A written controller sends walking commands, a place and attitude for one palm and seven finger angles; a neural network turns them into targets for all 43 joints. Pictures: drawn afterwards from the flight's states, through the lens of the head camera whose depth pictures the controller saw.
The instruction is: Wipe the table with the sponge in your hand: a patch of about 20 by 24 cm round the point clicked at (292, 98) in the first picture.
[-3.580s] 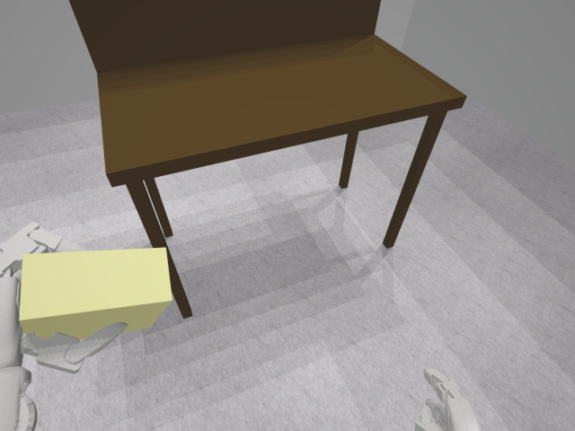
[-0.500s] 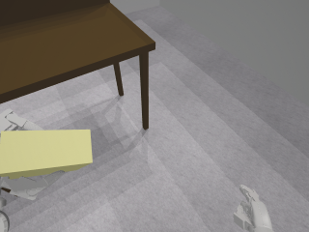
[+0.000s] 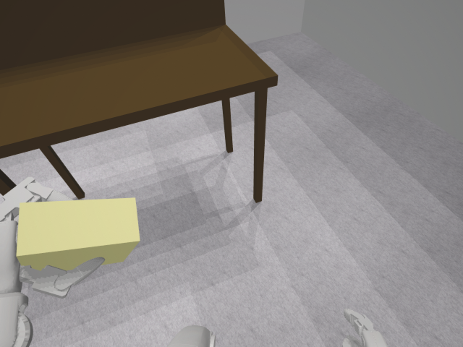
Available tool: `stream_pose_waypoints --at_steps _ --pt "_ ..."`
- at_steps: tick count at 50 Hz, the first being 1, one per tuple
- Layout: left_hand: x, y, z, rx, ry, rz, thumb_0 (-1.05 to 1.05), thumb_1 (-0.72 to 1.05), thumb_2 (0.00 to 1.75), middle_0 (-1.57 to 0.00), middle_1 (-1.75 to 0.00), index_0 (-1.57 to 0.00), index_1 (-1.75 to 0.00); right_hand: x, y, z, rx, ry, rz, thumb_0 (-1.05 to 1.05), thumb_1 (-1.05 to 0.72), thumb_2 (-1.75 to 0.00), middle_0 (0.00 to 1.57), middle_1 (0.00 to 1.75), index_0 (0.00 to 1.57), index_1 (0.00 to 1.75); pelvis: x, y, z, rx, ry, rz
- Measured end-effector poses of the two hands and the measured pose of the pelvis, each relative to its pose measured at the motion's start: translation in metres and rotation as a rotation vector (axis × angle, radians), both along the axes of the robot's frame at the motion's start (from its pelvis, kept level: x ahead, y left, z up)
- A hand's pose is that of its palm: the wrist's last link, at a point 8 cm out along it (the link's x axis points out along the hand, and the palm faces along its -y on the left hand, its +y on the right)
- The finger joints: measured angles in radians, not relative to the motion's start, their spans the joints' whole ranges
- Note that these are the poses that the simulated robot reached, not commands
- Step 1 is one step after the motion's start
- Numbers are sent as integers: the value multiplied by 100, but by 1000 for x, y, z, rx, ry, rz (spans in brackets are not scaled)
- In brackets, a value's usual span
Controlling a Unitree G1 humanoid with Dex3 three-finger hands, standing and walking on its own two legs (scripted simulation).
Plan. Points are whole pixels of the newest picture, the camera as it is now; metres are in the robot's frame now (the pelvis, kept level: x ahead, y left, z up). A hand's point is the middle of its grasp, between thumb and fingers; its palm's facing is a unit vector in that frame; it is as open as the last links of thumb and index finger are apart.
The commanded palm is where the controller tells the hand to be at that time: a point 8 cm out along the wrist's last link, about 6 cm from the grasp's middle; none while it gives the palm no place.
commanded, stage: take the last steps up to it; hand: left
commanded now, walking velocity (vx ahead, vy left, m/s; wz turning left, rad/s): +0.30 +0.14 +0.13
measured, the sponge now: (97, 235) +0.23 +0.20 +0.15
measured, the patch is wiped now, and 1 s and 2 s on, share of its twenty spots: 0.00 0.00 0.00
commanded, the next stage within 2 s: none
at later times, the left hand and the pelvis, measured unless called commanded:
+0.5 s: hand (21, 212) +0.24 +0.30 +0.18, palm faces +0.44 -0.80 -0.40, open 10.1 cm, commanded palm +0.18 +0.34 +0.18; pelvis +0.03 +0.05 +0.00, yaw +2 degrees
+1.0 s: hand (40, 162) +0.33 +0.33 +0.18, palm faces +0.44 -0.79 -0.42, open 10.1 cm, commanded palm +0.28 +0.37 +0.18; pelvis +0.13 +0.08 -0.01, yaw +2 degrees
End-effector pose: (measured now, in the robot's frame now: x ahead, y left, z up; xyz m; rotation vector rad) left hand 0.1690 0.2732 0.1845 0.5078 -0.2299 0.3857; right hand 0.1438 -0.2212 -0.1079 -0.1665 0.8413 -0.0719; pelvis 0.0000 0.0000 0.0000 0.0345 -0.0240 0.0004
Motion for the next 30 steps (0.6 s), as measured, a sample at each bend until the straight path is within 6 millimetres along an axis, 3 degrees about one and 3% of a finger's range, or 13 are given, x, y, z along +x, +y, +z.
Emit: stream_pose_waypoints --at_steps 6,11,16,20,25,30 --pt "-2 3 7 46 37 -28 -1 -49 100 -73 -135 -74 -135 -2 -28 20 -77 -10 -47 1 -90 -90 20 30 20 30 -1 4 11 24 17 34" --pt "-5 24 14 65 -6 -13 -1 -49 100 -73 -135 -74 -135 5 -28 33 -139 -33 -56 1 -91 -90 19 30 20 30 4 19 10 19 27 39" --pt "2 56 7 30 -129 10 -1 -49 100 -73 -135 -74 -135 22 -2 33 -176 -88 -60 1 -91 -90 19 30 19 30 14 44 -7 -20 14 40" --pt "18 72 -1 10 -141 21 -1 -49 100 -73 -135 -74 -135 34 37 31 -92 -111 -54 1 -91 -90 19 30 19 30 19 50 -7 -21 4 45" --pt "26 63 8 21 -106 -16 -1 -49 100 -73 -135 -74 -135 45 79 27 17 -110 4 1 -90 -90 20 30 20 30 32 52 1 -38 21 43" --pt "35 53 18 98 -77 -20 -1 -49 100 -73 -135 -74 -135 60 92 10 72 -77 47 1 -90 -90 20 30 20 30 51 46 -2 -37 19 46"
